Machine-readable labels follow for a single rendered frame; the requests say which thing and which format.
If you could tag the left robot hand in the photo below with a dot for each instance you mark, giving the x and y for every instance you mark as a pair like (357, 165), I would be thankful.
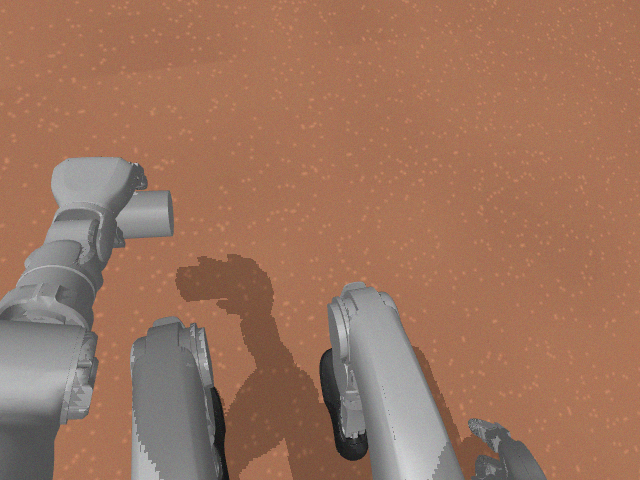
(108, 182)

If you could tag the can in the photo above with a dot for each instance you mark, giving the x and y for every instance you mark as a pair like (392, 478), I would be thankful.
(147, 214)

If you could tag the left robot arm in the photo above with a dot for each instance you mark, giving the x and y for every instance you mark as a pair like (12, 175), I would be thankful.
(47, 348)

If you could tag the left robot foot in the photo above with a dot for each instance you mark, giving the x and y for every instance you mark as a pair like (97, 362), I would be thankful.
(219, 435)

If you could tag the right robot hand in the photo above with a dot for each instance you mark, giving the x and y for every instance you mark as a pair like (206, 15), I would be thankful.
(516, 461)

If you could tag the right robot foot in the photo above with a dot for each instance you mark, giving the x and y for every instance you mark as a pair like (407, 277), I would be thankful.
(349, 448)

